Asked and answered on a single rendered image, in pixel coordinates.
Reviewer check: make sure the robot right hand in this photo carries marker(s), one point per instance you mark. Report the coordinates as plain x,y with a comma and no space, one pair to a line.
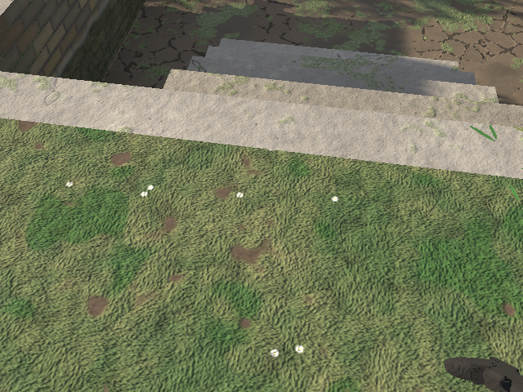
494,373

